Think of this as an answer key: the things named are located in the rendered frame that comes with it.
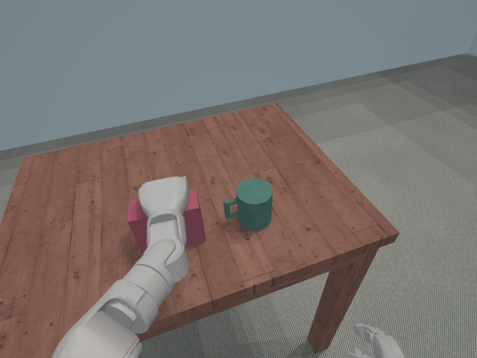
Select robot right hand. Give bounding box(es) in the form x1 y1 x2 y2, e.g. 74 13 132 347
350 324 405 358

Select robot left forearm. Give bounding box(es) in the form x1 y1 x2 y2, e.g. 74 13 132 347
52 210 189 358

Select sponge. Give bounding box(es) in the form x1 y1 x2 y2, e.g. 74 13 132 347
127 188 206 254

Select robot left upper arm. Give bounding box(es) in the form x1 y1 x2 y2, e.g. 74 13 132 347
57 310 142 358

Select table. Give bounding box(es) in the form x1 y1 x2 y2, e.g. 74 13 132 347
0 103 399 358

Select robot left hand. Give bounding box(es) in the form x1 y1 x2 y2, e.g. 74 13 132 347
139 176 189 218

